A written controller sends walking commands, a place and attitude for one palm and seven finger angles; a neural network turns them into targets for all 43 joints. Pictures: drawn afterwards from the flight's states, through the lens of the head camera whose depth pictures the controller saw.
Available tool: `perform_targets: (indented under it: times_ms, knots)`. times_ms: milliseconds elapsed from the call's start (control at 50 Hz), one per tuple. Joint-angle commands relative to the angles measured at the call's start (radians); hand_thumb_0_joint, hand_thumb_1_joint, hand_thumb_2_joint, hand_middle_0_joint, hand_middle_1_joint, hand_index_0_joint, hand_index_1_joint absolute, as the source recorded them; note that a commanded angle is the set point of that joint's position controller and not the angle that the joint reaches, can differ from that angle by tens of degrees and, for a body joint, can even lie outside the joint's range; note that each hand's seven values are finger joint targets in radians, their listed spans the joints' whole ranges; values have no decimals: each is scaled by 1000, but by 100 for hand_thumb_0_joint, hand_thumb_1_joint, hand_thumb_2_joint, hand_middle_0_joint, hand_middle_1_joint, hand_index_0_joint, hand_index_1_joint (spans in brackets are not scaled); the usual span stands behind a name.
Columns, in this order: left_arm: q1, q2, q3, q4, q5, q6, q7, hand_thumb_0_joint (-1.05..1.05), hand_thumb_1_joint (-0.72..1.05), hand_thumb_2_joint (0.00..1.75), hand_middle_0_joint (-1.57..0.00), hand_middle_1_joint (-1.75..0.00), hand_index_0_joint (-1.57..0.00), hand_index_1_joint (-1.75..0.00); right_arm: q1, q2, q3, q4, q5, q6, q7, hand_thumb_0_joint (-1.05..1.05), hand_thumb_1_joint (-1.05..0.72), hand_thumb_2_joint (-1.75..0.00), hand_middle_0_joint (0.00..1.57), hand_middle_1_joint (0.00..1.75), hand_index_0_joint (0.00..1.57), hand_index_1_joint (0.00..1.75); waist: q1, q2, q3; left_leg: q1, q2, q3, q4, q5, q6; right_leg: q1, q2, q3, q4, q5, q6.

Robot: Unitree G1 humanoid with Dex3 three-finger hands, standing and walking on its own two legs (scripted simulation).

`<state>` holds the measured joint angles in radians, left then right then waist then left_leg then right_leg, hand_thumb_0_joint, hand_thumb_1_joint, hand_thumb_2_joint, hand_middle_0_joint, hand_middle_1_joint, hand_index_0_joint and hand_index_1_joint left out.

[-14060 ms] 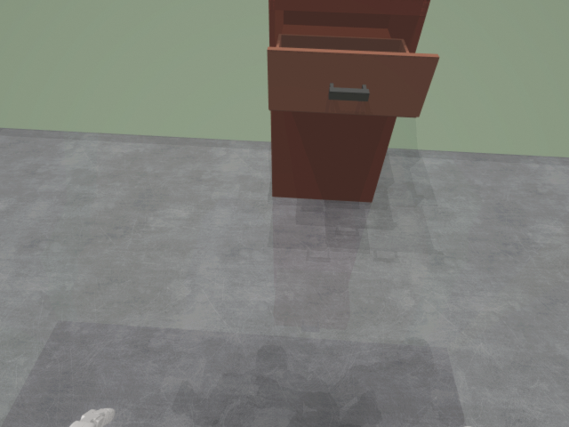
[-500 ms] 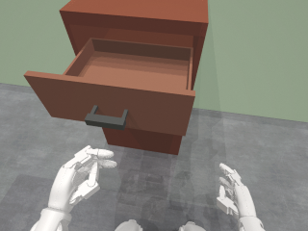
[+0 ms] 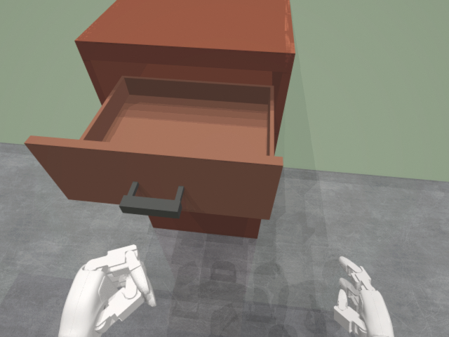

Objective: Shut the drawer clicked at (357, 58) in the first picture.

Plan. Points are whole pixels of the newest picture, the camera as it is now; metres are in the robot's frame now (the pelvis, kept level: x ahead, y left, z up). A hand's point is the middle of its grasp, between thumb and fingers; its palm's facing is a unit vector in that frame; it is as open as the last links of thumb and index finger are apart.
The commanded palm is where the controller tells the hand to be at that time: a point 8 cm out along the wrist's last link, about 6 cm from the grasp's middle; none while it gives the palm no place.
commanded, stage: raise the hand and make a fist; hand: left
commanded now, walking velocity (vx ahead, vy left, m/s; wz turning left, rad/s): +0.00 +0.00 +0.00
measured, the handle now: (154, 197) +0.36 +0.16 +0.04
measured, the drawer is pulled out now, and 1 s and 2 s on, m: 0.29 0.29 0.29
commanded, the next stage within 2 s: bring the fist close to the handle in 0.78 s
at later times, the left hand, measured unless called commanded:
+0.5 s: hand (119, 283) +0.17 +0.14 +0.14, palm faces -0.01 -0.99 -0.10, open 3.2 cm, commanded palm +0.13 +0.20 +0.14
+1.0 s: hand (116, 286) +0.17 +0.15 +0.12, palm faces -0.01 -1.00 -0.08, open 3.3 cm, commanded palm +0.14 +0.20 +0.13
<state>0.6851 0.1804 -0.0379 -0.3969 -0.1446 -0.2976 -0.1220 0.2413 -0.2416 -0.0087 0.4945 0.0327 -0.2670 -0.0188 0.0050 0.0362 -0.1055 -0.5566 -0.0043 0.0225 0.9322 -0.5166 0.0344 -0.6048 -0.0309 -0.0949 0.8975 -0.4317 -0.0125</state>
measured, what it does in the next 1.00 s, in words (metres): stands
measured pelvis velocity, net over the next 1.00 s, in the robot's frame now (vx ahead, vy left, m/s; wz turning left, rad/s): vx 0.00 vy -0.02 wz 0.01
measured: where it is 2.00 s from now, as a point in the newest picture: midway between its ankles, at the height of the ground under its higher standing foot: outside the picture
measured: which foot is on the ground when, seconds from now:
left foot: down 0.00-1.00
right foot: down 0.00-1.00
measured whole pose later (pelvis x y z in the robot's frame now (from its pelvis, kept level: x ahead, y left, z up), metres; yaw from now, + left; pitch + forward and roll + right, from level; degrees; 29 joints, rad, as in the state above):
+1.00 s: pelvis +0.00 -0.02 +0.02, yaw +1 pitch +2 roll -1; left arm 0.57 0.22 0.12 -0.31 -0.26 -0.18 -0.25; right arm 0.23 -0.25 0.06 0.58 0.05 -0.37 -0.05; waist 0.03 0.06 -0.07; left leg -0.36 0.01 0.00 0.75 -0.43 0.01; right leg -0.40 -0.01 -0.12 0.72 -0.36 -0.04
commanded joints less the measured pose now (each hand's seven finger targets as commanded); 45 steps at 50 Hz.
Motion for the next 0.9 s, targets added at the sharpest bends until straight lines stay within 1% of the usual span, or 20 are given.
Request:
perform_targets:
  times_ms: [0, 40, 60, 100, 160, 220, 240, 260, 320, 340, 360, 420, 440, 480, 560, 580, 620, 720, 760, 880]
  knots:
    - [34, 45, 68, -264, -23, -29, 17, 0, 90, 90, -134, -153, -134, -153, -62, -80, -26, -177, 10, -39, -4, 0, -90, -90, 20, 30, 20, 30, 15, -8, -110, 62, 25, -63, -181, 443, -21, 164, 15, 5, -118, 290, -7]
    - [17, 37, 55, -269, -24, -7, 4, 0, 90, 90, -138, -158, -138, -158, -67, -83, -20, -178, 12, -29, -7, 0, -90, -90, 20, 30, 20, 30, 5, -35, -88, 72, 25, -62, -190, 430, -17, 170, 17, 7, -134, 299, -5]
    - [20, 57, 71, -268, -25, 4, -5, 0, 90, 90, -140, -160, -140, -160, -69, -83, -19, -178, 14, -28, -7, 0, -90, -90, 20, 30, 20, 30, 10, -19, -82, 71, 25, -61, -194, 422, -16, 177, 17, 10, -141, 293, -6]
    - [-9, 53, 45, -299, -28, 23, -25, 0, 90, 90, -140, -160, -140, -160, -73, -85, -10, -186, 14, -34, -9, 0, -90, -90, 20, 30, 20, 30, 0, -12, -74, 84, 24, -63, -201, 404, -14, 181, 15, 12, -154, 292, -4]
    - [24, 96, 112, -287, -37, 51, -39, 0, 90, 90, -140, -160, -140, -160, -82, -80, -6, -176, 17, -33, -12, 0, -90, -90, 20, 30, 20, 30, 14, -32, -80, 93, 21, -58, -213, 407, -11, 222, 14, 17, -175, 315, -7]
    - [-1, 107, 127, -311, -47, 66, -43, 0, 90, 90, -140, -160, -140, -160, -100, -79, 2, -174, 19, -39, -14, 0, -90, -90, 20, 30, 20, 30, 17, -15, -68, 109, 18, -59, -225, 397, -10, 235, 13, 18, -190, 313, -7]
    - [-5, 89, 120, -326, -57, 69, -47, 0, 90, 90, -140, -160, -140, -160, -96, -73, 8, -172, 18, -42, -15, 0, -90, -90, 20, 30, 20, 30, 17, -3, -72, 122, 17, -58, -232, 406, -11, 243, 13, 15, -196, 324, -7]
    - [-6, 111, 154, -305, -66, 74, -46, 0, 90, 90, -140, -160, -140, -160, -93, -72, 6, -165, 20, -44, -18, 0, -90, -90, 20, 30, 20, 30, 17, -34, -65, 115, 17, -58, -235, 391, -12, 248, 15, 16, -207, 319, -5]
    - [-30, 122, 174, -319, -83, 73, -50, 0, 90, 90, -140, -160, -140, -160, -112, -77, 12, -159, 25, -62, -23, 0, -90, -90, 20, 30, 20, 30, 23, -22, -54, 124, 16, -58, -249, 360, -12, 260, 15, 22, -226, 291, -7]
    - [-51, 102, 149, -332, -88, 71, -57, 0, 90, 90, -140, -160, -140, -160, -107, -77, 17, -157, 25, -72, -24, 0, -90, -90, 20, 30, 20, 30, 15, -18, -56, 134, 12, -57, -254, 353, -9, 262, 12, 24, -236, 287, -5]
    - [-53, 127, 180, -304, -93, 76, -59, 0, 90, 90, -140, -160, -140, -160, -104, -78, 16, -147, 26, -78, -26, 0, -90, -90, 20, 30, 20, 30, 19, -23, -45, 130, 14, -59, -258, 343, -11, 267, 12, 29, -247, 277, -5]
    - [-62, 129, 195, -222, -103, 92, -79, 0, 90, 90, -140, -160, -140, -160, -117, -89, 15, -131, 32, -90, -36, 0, -90, -90, 20, 30, 20, 30, 17, -63, -1, 112, 10, -55, -265, 305, -10, 266, 12, 47, -281, 234, -4]
    - [-75, 109, 174, -225, -106, 91, -89, 0, 90, 90, -140, -160, -140, -160, -111, -91, 18, -131, 31, -96, -37, 0, -90, -90, 20, 30, 20, 30, 13, -58, -3, 119, 7, -53, -270, 308, -8, 269, 9, 46, -284, 240, -2]
    - [-76, 128, 195, -210, -111, 98, -99, 0, 90, 90, -140, -160, -140, -160, -117, -92, 16, -125, 32, -108, -39, 0, -90, -90, 20, 30, 20, 30, 21, -45, -2, 117, 5, -51, -276, 298, -10, 277, 6, 57, -297, 221, -3]
    - [-53, 145, 218, -259, -107, 87, -93, 0, 90, 90, -140, -160, -140, -160, -115, -86, 13, -124, 28, -132, -30, 0, -90, -90, 20, 30, 20, 30, 38, 3, -58, 154, 2, -48, -282, 358, -10, 316, 6, 48, -282, 295, -7]
    - [-36, 156, 243, -248, -111, 83, -89, 0, 90, 90, -140, -160, -140, -160, -115, -83, 10, -119, 28, -134, -28, 0, -90, -90, 20, 30, 20, 30, 43, -14, -63, 150, 2, -44, -282, 362, -12, 322, 7, 49, -284, 304, -6]
    - [-56, 171, 269, -231, -118, 72, -82, 0, 90, 90, -140, -160, -140, -160, -121, -85, 10, -108, 27, -134, -30, 0, -90, -90, 20, 30, 20, 30, 42, -29, -41, 134, 0, -44, -282, 348, -14, 324, 9, 58, -293, 290, -6]
    - [-98, 154, 258, -184, -137, 57, -99, 0, 90, 90, -140, -160, -140, -160, -127, -96, 12, -97, 32, -149, -37, 0, -90, -90, 20, 30, 20, 30, 29, -16, 17, 130, 1, -42, -287, 292, -13, 287, 10, 75, -326, 208, -6]
    - [-117, 154, 251, -159, -139, 57, -113, 0, 90, 90, -140, -160, -140, -160, -118, -101, 13, -94, 33, -154, -42, 0, -90, -90, 20, 30, 20, 30, 22, -42, 27, 124, -1, -40, -288, 273, -12, 280, 5, 87, -344, 169, -1]
    - [-159, 151, 238, -152, -131, 61, -129, 0, 90, 90, -140, -160, -140, -160, -112, -108, 14, -82, 27, -178, -43, 0, -90, -90, 20, 30, 20, 30, 19, -31, -11, 151, -2, -49, -296, 290, -8, 288, 8, 73, -331, 192, -1]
